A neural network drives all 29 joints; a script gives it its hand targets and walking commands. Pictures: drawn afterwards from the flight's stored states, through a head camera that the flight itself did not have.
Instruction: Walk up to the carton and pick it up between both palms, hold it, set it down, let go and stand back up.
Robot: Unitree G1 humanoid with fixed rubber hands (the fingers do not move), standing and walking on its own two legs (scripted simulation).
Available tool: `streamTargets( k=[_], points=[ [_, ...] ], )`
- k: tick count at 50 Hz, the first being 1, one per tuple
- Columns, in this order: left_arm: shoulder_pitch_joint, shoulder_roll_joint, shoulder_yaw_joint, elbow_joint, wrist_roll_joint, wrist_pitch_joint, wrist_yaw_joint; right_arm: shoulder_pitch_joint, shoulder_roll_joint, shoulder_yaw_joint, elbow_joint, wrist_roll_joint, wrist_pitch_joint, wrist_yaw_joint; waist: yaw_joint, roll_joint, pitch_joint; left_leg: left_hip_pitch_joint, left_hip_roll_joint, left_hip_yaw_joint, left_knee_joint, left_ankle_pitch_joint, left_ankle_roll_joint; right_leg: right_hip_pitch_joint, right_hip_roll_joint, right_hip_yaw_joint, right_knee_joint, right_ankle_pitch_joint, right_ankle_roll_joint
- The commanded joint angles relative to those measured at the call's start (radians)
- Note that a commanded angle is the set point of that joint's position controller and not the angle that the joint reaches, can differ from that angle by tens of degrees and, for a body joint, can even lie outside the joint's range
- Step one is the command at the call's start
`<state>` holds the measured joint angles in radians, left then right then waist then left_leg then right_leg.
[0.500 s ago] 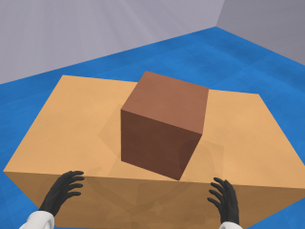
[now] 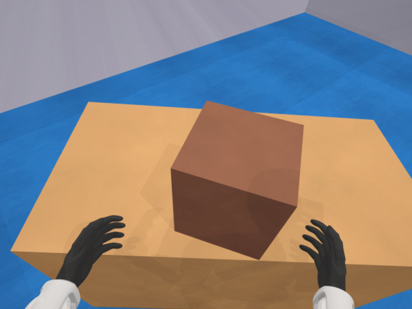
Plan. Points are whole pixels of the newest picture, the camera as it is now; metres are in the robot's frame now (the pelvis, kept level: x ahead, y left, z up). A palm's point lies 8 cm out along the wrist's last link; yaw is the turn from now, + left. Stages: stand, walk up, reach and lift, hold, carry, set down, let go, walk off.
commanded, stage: reach and lift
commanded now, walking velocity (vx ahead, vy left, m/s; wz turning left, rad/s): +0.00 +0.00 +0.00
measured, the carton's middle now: (233, 182) +0.38 -0.05 +0.01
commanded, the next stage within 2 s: none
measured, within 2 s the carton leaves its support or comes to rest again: neither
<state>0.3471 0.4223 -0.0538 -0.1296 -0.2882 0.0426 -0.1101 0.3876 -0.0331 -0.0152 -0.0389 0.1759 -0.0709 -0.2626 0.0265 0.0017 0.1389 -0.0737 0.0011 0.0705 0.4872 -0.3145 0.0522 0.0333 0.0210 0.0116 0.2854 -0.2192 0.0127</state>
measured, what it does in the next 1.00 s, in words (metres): stands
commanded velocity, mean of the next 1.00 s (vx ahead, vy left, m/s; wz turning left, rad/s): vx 0.00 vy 0.00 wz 0.00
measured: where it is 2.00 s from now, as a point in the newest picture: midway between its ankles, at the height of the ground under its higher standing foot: outside the picture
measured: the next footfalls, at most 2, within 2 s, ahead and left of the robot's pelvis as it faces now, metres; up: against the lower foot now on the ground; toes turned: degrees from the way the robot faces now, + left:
none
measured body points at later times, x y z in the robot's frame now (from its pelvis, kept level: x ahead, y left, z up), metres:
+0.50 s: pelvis -0.02 -0.04 +0.00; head -0.03 -0.02 +0.45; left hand +0.28 +0.18 +0.08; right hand +0.23 -0.23 +0.08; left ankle -0.02 +0.06 -0.74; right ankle -0.03 -0.15 -0.74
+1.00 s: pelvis -0.02 -0.02 +0.00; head -0.01 +0.00 +0.45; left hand +0.36 +0.17 +0.12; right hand +0.27 -0.24 +0.12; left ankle -0.02 +0.06 -0.74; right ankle -0.03 -0.15 -0.74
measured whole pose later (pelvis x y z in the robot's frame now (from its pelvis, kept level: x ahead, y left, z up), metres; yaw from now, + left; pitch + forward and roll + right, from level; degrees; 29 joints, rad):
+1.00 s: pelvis -0.02 -0.02 +0.00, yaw -3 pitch -1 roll -1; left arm -0.37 0.45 0.06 0.17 -0.29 0.47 -0.14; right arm -0.18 -0.13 -0.03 -0.08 0.30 0.45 -0.31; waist -0.07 -0.04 0.05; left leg -0.15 0.00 0.08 0.39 -0.22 0.05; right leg -0.12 0.03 0.05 0.32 -0.17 0.01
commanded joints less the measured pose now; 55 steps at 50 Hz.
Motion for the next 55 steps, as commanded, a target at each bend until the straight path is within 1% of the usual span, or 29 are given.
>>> streamTargets(
  k=[1, 2, 3, 5, 6, 7, 8, 9, 11, 13, 15, 16, 17, 18, 19, 20, 22, 24, 26, 27, 28, 33, 37, 41, 47, 51, 55],
  points=[
    [-0.096, 0.12, 0.097, -0.202, 0.004, 0.022, -0.008, -0.032, -0.097, -0.023, -0.223, 0.012, -0.032, -0.009, -0.019, 0.158, -0.179, 0.286, 0.117, -0.175, -0.023, 0.965, -0.191, -0.181, -0.014, 0.036, -0.071, 0.239, -0.075],
    [-0.128, 0.127, 0.103, -0.214, 0.003, 0.025, -0.008, -0.043, -0.097, -0.026, -0.234, 0.004, -0.025, -0.014, -0.02, 0.154, -0.185, 0.274, 0.112, -0.167, -0.029, 0.936, -0.185, -0.176, -0.017, 0.035, -0.067, 0.242, -0.069],
    [-0.148, 0.127, 0.108, -0.186, 0.004, 0.032, -0.013, -0.056, -0.093, -0.014, -0.239, 0.005, -0.01, -0.018, -0.02, 0.135, -0.183, 0.256, 0.098, -0.154, -0.04, 0.86, -0.167, -0.157, -0.023, 0.039, -0.073, 0.253, -0.068],
    [-0.217, 0.138, 0.118, -0.166, -0.001, 0.039, -0.022, -0.092, -0.086, 0.0, -0.272, 0.0, 0.033, -0.028, -0.024, 0.107, -0.179, 0.193, 0.084, -0.134, -0.073, 0.703, -0.14, -0.108, -0.035, 0.043, -0.062, 0.267, -0.057],
    [-0.248, 0.153, 0.13, -0.155, -0.006, 0.044, -0.025, -0.114, -0.08, 0.011, -0.3, 0.002, 0.055, -0.033, -0.017, 0.093, -0.198, 0.17, 0.076, -0.123, -0.087, 0.62, -0.122, -0.09, -0.043, 0.048, -0.055, 0.271, -0.052],
    [-0.293, 0.162, 0.137, -0.158, -0.014, 0.044, -0.024, -0.135, -0.081, 0.013, -0.319, 0.003, 0.076, -0.036, -0.018, 0.086, -0.217, 0.143, 0.07, -0.112, -0.101, 0.55, -0.11, -0.071, -0.05, 0.052, -0.044, 0.288, -0.046],
    [-0.32, 0.166, 0.141, -0.117, -0.015, 0.05, -0.027, -0.154, -0.075, 0.014, -0.308, 0.001, 0.104, -0.039, -0.026, 0.073, -0.212, 0.123, 0.069, -0.105, -0.117, 0.478, -0.099, -0.063, -0.052, 0.055, -0.042, 0.268, -0.044],
    [-0.358, 0.175, 0.147, -0.104, -0.02, 0.053, -0.027, -0.182, -0.076, 0.012, -0.325, -0.002, 0.126, -0.043, -0.022, 0.068, -0.231, 0.1, 0.067, -0.097, -0.128, 0.419, -0.089, -0.05, -0.054, 0.057, -0.035, 0.25, -0.043],
    [-0.412, 0.188, 0.154, -0.069, -0.024, 0.069, -0.027, -0.213, -0.07, 0.016, -0.322, -0.002, 0.175, -0.05, -0.028, 0.061, -0.237, 0.073, 0.067, -0.085, -0.148, 0.336, -0.072, -0.037, -0.058, 0.06, -0.026, 0.227, -0.04],
    [-0.468, 0.192, 0.152, -0.059, -0.033, 0.096, -0.03, -0.25, -0.072, 0.013, -0.332, 0.002, 0.223, -0.059, -0.038, 0.057, -0.242, 0.058, 0.069, -0.078, -0.157, 0.289, -0.062, -0.04, -0.058, 0.059, -0.023, 0.213, -0.042],
    [-0.521, 0.201, 0.154, -0.014, -0.046, 0.129, -0.044, -0.29, -0.07, 0.014, -0.333, 0.001, 0.275, -0.074, -0.052, 0.031, -0.232, 0.037, 0.064, -0.071, -0.166, 0.229, -0.048, -0.044, -0.064, 0.063, -0.022, 0.215, -0.037],
    [-0.547, 0.204, 0.157, -0.004, -0.043, 0.144, -0.049, -0.307, -0.073, 0.018, -0.331, 0.007, 0.298, -0.08, -0.048, 0.041, -0.228, 0.033, 0.064, -0.068, -0.169, 0.222, -0.047, -0.047, -0.067, 0.064, -0.018, 0.231, -0.036],
    [-0.562, 0.211, 0.162, -0.007, -0.043, 0.161, -0.053, -0.322, -0.079, 0.017, -0.335, 0.012, 0.315, -0.086, -0.054, 0.034, -0.244, 0.038, 0.062, -0.065, -0.165, 0.23, -0.047, -0.042, -0.065, 0.064, -0.013, 0.253, -0.032],
    [-0.608, 0.215, 0.165, 0.019, -0.041, 0.18, -0.059, -0.361, -0.079, 0.017, -0.325, 0.018, 0.336, -0.092, -0.057, 0.039, -0.234, 0.029, 0.056, -0.062, -0.165, 0.215, -0.044, -0.053, -0.072, 0.067, -0.013, 0.268, -0.029],
    [-0.618, 0.217, 0.169, 0.03, -0.039, 0.2, -0.064, -0.375, -0.087, 0.013, -0.322, 0.024, 0.357, -0.098, -0.059, 0.036, -0.229, 0.029, 0.057, -0.063, -0.17, 0.21, -0.045, -0.056, -0.069, 0.062, -0.01, 0.273, -0.027],
    [-0.638, 0.22, 0.173, 0.022, -0.035, 0.218, -0.067, -0.395, -0.093, 0.015, -0.333, 0.037, 0.372, -0.101, -0.058, 0.049, -0.236, 0.036, 0.055, -0.06, -0.165, 0.225, -0.047, -0.061, -0.067, 0.061, -0.006, 0.29, -0.028],
    [-0.678, 0.226, 0.18, 0.045, -0.03, 0.253, -0.074, -0.44, -0.104, 0.014, -0.327, 0.051, 0.404, -0.105, -0.061, 0.043, -0.231, 0.028, 0.05, -0.057, -0.165, 0.223, -0.046, -0.064, -0.065, 0.058, -0.005, 0.305, -0.024],
    [-0.731, 0.235, 0.195, 0.062, -0.016, 0.284, -0.077, -0.484, -0.114, 0.01, -0.314, 0.07, 0.432, -0.106, -0.059, 0.056, -0.224, 0.027, 0.047, -0.052, -0.167, 0.228, -0.046, -0.075, -0.063, 0.058, -0.003, 0.314, -0.026],
    [-0.771, 0.239, 0.2, 0.077, -0.008, 0.307, -0.08, -0.535, -0.122, 0.007, -0.333, 0.084, 0.451, -0.104, -0.056, 0.047, -0.235, 0.025, 0.044, -0.049, -0.167, 0.224, -0.041, -0.083, -0.057, 0.054, 0.0, 0.318, -0.024],
    [-0.745, 0.221, 0.198, 0.011, -0.006, 0.303, -0.068, -0.482, -0.135, -0.011, -0.331, 0.087, 0.456, -0.094, -0.075, 0.071, -0.237, 0.042, 0.051, -0.056, -0.191, 0.2, -0.021, -0.088, -0.06, 0.078, 0.006, 0.327, -0.028],
    [-0.776, 0.224, 0.192, 0.026, -0.007, 0.309, -0.063, -0.525, -0.13, -0.009, -0.331, 0.092, 0.458, -0.088, -0.068, 0.062, -0.25, 0.033, 0.054, -0.057, -0.194, 0.201, -0.02, -0.084, -0.056, 0.072, 0.009, 0.315, -0.031],
    [-0.869, 0.222, 0.19, 0.086, -0.005, 0.316, -0.057, -0.611, -0.135, -0.022, -0.3, 0.101, 0.481, -0.069, -0.085, 0.068, -0.276, 0.035, 0.051, -0.061, -0.197, 0.183, -0.012, -0.097, -0.057, 0.074, 0.006, 0.308, -0.038],
    [-0.957, 0.235, 0.189, 0.081, -0.016, 0.323, -0.042, -0.7, -0.147, -0.03, -0.305, 0.104, 0.479, -0.059, -0.083, 0.066, -0.338, 0.024, 0.052, -0.058, -0.197, 0.177, -0.008, -0.096, -0.048, 0.07, 0.02, 0.298, -0.035],
    [-1.036, 0.243, 0.196, 0.076, -0.019, 0.335, -0.024, -0.777, -0.169, -0.046, -0.288, 0.11, 0.47, -0.049, -0.086, 0.068, -0.427, 0.056, 0.05, -0.057, -0.168, 0.264, -0.022, -0.085, -0.035, 0.062, 0.036, 0.366, -0.031],
    [-1.122, 0.244, 0.208, 0.119, 0.004, 0.401, -0.026, -0.861, -0.215, -0.076, -0.199, 0.122, 0.485, -0.052, -0.116, 0.068, -0.482, 0.118, 0.048, -0.058, -0.131, 0.387, -0.051, -0.081, -0.019, 0.043, 0.036, 0.457, -0.02],
    [-1.18, 0.23, 0.208, 0.129, 0.016, 0.444, -0.026, -0.916, -0.241, -0.087, -0.146, 0.145, 0.491, -0.045, -0.141, 0.085, -0.492, 0.156, 0.049, -0.066, -0.107, 0.462, -0.078, -0.099, -0.003, 0.021, 0.026, 0.469, -0.023],
    [-1.252, 0.216, 0.2, 0.153, 0.024, 0.471, -0.02, -0.986, -0.266, -0.101, -0.099, 0.16, 0.489, -0.024, -0.166, 0.111, -0.499, 0.184, 0.054, -0.079, -0.085, 0.516, -0.105, -0.138, 0.012, -0.005, 0.013, 0.442, -0.033]
  ],
)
